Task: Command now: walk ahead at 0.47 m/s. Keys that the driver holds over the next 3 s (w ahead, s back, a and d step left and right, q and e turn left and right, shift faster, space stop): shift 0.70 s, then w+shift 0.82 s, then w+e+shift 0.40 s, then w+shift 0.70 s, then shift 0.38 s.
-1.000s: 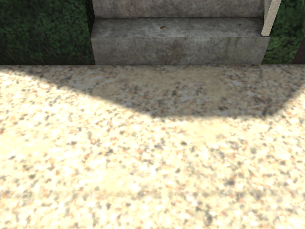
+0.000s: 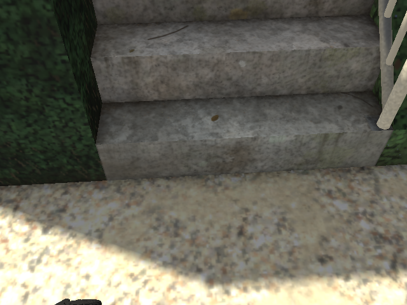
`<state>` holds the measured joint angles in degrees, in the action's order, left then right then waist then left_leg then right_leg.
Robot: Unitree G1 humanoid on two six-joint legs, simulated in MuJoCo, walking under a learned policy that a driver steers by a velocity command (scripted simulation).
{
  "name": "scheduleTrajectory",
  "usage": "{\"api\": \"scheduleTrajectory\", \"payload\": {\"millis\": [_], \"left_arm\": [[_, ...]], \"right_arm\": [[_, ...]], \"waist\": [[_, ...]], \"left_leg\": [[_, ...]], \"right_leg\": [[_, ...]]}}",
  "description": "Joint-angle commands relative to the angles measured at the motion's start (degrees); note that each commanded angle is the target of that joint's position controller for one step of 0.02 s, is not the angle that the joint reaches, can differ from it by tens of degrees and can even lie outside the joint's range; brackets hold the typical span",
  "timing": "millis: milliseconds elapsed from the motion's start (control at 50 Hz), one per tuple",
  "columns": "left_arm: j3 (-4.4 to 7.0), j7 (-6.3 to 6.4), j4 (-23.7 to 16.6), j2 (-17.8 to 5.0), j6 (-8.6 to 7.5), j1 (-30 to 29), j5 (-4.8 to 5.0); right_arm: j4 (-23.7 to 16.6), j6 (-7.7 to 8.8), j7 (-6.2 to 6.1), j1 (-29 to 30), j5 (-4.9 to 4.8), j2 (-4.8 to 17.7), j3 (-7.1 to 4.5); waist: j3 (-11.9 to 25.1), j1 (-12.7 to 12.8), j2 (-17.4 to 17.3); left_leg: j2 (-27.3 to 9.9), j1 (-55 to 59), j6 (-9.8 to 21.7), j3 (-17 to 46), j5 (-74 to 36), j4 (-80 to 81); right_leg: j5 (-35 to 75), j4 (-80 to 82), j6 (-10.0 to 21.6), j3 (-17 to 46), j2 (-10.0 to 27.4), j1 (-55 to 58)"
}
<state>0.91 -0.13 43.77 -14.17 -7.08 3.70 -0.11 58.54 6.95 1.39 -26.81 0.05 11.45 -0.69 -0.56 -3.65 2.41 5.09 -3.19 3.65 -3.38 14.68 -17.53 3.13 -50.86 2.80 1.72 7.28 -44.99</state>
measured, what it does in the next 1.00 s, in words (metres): walks ahead: right foot, then left foot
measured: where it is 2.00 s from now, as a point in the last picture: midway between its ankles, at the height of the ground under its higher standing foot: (216, 147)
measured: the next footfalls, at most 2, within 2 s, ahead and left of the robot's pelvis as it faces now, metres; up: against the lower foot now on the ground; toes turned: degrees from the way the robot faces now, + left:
right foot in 0.14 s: +0.35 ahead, -0.10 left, +0.00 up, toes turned +1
left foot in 0.50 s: +0.28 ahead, +0.12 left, +0.00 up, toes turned +1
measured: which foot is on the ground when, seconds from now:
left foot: down 0.00-0.16, up 0.18-0.48, down 0.50-1.00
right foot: up 0.00-0.12, down 0.14-0.76, up 0.78-1.00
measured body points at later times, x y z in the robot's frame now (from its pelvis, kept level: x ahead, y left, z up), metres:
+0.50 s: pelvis +0.21 -0.02 -0.01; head +0.22 -0.01 +0.44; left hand +0.31 +0.22 -0.14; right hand +0.29 -0.27 -0.15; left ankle +0.24 +0.12 -0.74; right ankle +0.31 -0.10 -0.74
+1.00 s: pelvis +0.34 -0.04 +0.00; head +0.34 -0.05 +0.45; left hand +0.50 +0.22 -0.10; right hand +0.30 -0.31 -0.15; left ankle +0.23 +0.12 -0.74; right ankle +0.41 -0.17 -0.72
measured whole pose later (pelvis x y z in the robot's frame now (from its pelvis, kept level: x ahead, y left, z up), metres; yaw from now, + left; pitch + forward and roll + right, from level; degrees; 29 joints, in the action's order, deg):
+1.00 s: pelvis +0.34 -0.04 +0.00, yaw +1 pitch +3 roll +0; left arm 2.4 -1.9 52.4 -15.0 -5.9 5.9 1.7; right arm 58.4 4.9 -1.5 -24.7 -2.0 14.2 -4.0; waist 2.8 -3.7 -1.9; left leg -4.7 -2.8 -1.4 1.2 19.5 -19.4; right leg -14.0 -35.4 2.0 -2.9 3.0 -26.4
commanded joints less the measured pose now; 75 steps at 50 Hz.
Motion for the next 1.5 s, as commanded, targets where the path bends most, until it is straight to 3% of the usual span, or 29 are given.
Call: {"api": "scheduleTrajectory", "payload": {"millis": [20,80,140,160,180,200,240,340,460,500,520,580,720,780,820,880,960,1020,1040,1060,1080,1100,1120,1140,1200,1280,1380,1460,1500], "left_arm": [[-0.6,-1.16,-2.61,0.29,-0.75,-2.64,-0.1],[0.69,-2.06,-3.66,-4.02,-0.51,-3.09,-0.36],[3.16,-2.06,2.55,-9.37,-0.91,15.55,-1.13],[3.06,-1.91,3.11,-12.07,-0.72,19.22,-3.05],[1.81,-2.18,3.28,-8.77,-0.36,18.71,-3.18],[1.28,-2.47,2.1,-5.84,0.54,16.07,-1.89],[0.45,-1.96,0.6,-3.75,1.72,5.54,-0.34],[0.72,-1.03,2.46,-4.31,2.21,3.1,-2.68],[1.28,0.78,3.84,-5.56,4.28,3.4,-0.28],[0.82,0.97,5.2,-3.64,4.63,5.91,-0.1],[1.35,1.2,5.59,-4.14,4.87,8.29,0.06],[1.42,1.93,6.67,-2.57,5.2,8.56,-0.43],[1.96,1.79,9.58,-3.18,5.37,8.75,-0.17],[1.74,0.6,5.06,-2.0,3.19,-0.9,1.65],[2.2,-0.61,4.09,-3.68,1.14,-2.96,2.08],[2.12,-1.59,4.62,-3.22,-0.25,-2.34,1.97],[1.28,-2.11,5.46,-1.36,0.32,-1.98,1.69],[2.3,-1.33,7.67,-4.23,1.1,5.87,2.19],[3.97,-1.19,9.52,-7.91,0.83,14.02,1.97],[6.32,-0.47,13.17,-13.81,0.77,27.29,1.7],[6.13,-0.87,13.39,-16.99,0.17,31.56,0.55],[4.42,-1.4,12.05,-11.52,-0.76,25.78,0.26],[3.4,-1.85,11.09,-8.41,-1.23,21.44,0.55],[2.74,-2.29,10.6,-6.92,-1.12,18.15,0.51],[1.34,-2.49,10.21,-4.08,-0.3,11.8,-0.68],[1.18,-0.52,11.06,-4.94,-0.58,15.06,-0.14],[1.71,1.05,11.95,-7.51,-1.52,20.47,1.06],[1.83,0.9,12.9,-8.7,0.51,21.9,-0.85],[2.1,1.29,10.45,-10.02,2.41,13.97,-1.79]], "right_arm": [[-3.92,1.23,-1.63,2.18,-1.22,10.3,-1.32],[-2.72,-0.88,-2.72,1.48,-0.85,10.86,-1.65],[-4.29,-3.07,-2.68,4.9,0.44,10.64,-1.78],[-4.14,-2.97,-2.14,-2.67,1.62,5.22,-0.28],[-0.62,-2.56,-0.86,-15.13,0.01,-0.7,1.64],[0.03,-2.54,-0.39,-13.3,-0.49,5.39,0.35],[-3.99,-3.97,-1.54,2.38,-0.58,8.31,-1.03],[-4.13,-7.06,-4.16,3.75,0.24,3.53,-0.83],[-3.41,-8.07,-4.1,7.61,1.02,5.29,-1.7],[-3.36,-7.74,-4.0,7.57,1.96,5.75,-1.6],[-3.16,-7.52,-4.15,8.85,1.39,9.39,-2.42],[-2.22,-5.62,-3.98,12.11,0.95,6.03,-1.84],[-0.11,-4.22,-4.07,7.42,0.0,6.54,-2.28],[0.19,-2.87,-4.31,1.02,-1.61,13.72,-4.67],[-0.32,-1.14,-4.61,1.66,-1.08,11.74,-4.73],[-2.33,-0.72,-3.71,4.11,-1.9,9.82,-4.45],[-3.41,-1.49,-2.98,4.93,-2.06,12.06,-5.1],[-3.88,-1.16,-2.33,5.97,-2.12,12.61,-5.12],[-5.15,-1.17,-1.84,8.54,-0.7,11.22,-4.26],[-7.46,-0.63,-1.38,12.86,0.14,7.96,-3.4],[-10.9,0.93,-1.72,11.69,-0.4,0.86,-1.73],[-11.28,2.28,-1.5,12.69,-3.19,4.35,-2.21],[-12.78,2.93,-1.03,15.97,-3.81,6.63,-2.26],[-12.4,2.79,-1.01,15.96,-2.47,7.35,-2.21],[-12.03,0.34,-0.67,13.52,-1.24,6.1,-2.35],[-16.23,-0.36,-1.07,22.83,-0.09,6.18,-2.16],[-20.55,0.87,0.27,34.08,-1.39,4.28,-1.1],[-21.69,-0.33,0.4,27.47,-1.1,8.8,-2.51],[-15.23,-1.1,-0.64,2.08,-1.38,13.24,-4.81]], "waist": [[-3.46,1.53,-3.72],[-2.09,2.53,-6.71],[8.11,11.2,-3.83],[16.72,8.04,7.55],[28.21,3.64,17.98],[28.05,4.99,8.45],[12.0,3.92,-3.69],[7.82,0.58,2.8],[4.43,0.79,3.69],[1.04,1.08,1.17],[-1.71,3.88,-3.99],[-1.78,5.59,-10.79],[1.53,2.98,-4.3],[-4.58,-1.28,-11.54],[-6.26,-1.15,-11.76],[-3.38,0.59,-7.49],[-3.99,1.57,-10.9],[-3.56,6.52,-10.13],[0.3,11.48,-8.19],[5.41,17.45,2.01],[10.27,14.97,19.86],[7.17,12.65,13.42],[2.63,11.02,7.85],[1.9,8.86,2.97],[-2.0,2.49,2.53],[-6.15,3.79,-1.22],[-9.03,6.19,-0.04],[-0.37,-0.4,7.07],[9.17,-13.55,9.15]], "left_leg": [[-10.9,-14.52,6.42,3.49,-31.83,7.42],[-14.21,-1.48,4.3,5.68,-31.89,1.47],[-9.47,1.86,-0.08,3.27,-37.29,-23.17],[-3.46,-13.33,-2.48,2.33,-9.93,-44.88],[1.4,-23.43,-4.53,8.84,22.77,-60.89],[-1.82,-23.85,-4.47,13.77,21.39,-64.07],[-6.52,-27.18,-5.39,9.24,15.33,-58.09],[-7.95,-13.55,-5.68,5.89,10.52,-34.19],[-6.46,-6.2,-3.16,3.19,-1.51,-17.36],[-9.44,-6.59,-0.63,6.11,-0.85,-9.64],[-10.48,-12.49,1.05,7.86,7.41,-7.25],[-10.36,-23.87,-0.41,9.34,15.83,-0.13],[-8.15,-15.44,-0.27,6.76,11.9,-4.22],[-23.02,-5.92,9.25,28.6,36.67,8.37],[-29.41,1.85,12.04,36.32,29.32,11.21],[-24.47,5.15,7.28,25.46,17.47,10.0],[-18.45,-9.34,5.43,13.19,13.91,9.59],[-17.78,-16.04,4.43,10.26,9.72,2.48],[-15.73,-20.5,2.85,7.73,-2.6,-8.34],[-11.15,-31.28,-0.41,1.83,-7.75,-33.46],[-2.9,-47.97,-0.67,4.95,14.27,-54.59],[-6.17,-56.21,1.79,11.58,9.79,-64.98],[-9.53,-60.33,3.69,10.53,4.02,-66.55],[-12.51,-56.63,3.8,9.26,-1.07,-63.95],[-16.34,-47.46,1.88,8.88,-7.82,-56.41],[-13.81,-44.73,-1.27,4.27,-17.5,-39.06],[-8.73,-33.87,-0.15,0.79,-26.83,-13.93],[-3.37,-27.74,3.81,-4.29,-8.77,-20.85],[-3.74,-2.36,7.59,-2.13,-10.25,-14.65]], "right_leg": [[15.03,16.46,-0.95,-4.38,-4.96,19.32],[13.29,23.79,0.95,-1.88,-6.41,18.42],[23.11,24.7,3.54,-1.49,-6.56,36.13],[48.53,17.72,10.37,10.71,6.18,55.22],[51.57,20.92,20.93,30.33,17.41,66.19],[39.34,24.38,19.45,30.37,14.82,60.23],[15.93,30.29,14.43,20.15,9.91,40.26],[7.2,36.01,10.91,8.44,2.81,22.76],[-33.48,39.87,6.56,9.74,1.41,16.97],[-37.7,37.65,2.31,8.38,-1.12,16.3],[-34.23,35.34,0.61,4.5,-4.77,18.39],[-19.71,27.61,-0.31,0.22,-6.93,32.48],[-24.43,25.89,1.27,-0.82,-7.5,30.8],[-30.11,12.97,1.64,-3.37,-8.78,9.69],[-25.3,1.36,2.5,1.27,-3.79,-2.71],[-20.9,5.78,1.61,0.1,-1.69,-1.72],[-15.82,15.97,-1.68,-7.37,-5.92,19.43],[-17.23,18.35,-0.61,-9.02,-7.6,33.22],[-18.37,17.98,0.74,-8.57,-8.44,44.03],[-28.04,22.81,4.28,5.44,1.13,57.08],[-51.36,36.52,10.93,38.69,12.91,64.93],[-56.87,40.07,12.07,45.57,15.32,61.9],[-49.61,39.03,10.88,38.25,14.74,58.07],[-40.83,38.82,9.91,30.35,12.11,52.79],[-28.25,42.03,8.07,16.97,6.83,37.71],[-10.65,46.43,7.87,4.94,2.44,32.72],[1.37,51.36,6.69,-0.76,2.36,38.92],[53.54,32.74,5.9,-2.99,6.39,55.65],[62.94,6.07,4.59,-3.34,4.64,47.8]]}}
Over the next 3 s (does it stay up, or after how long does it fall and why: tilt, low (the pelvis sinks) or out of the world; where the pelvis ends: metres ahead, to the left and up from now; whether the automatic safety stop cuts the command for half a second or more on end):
stays up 1.34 -0.13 0.44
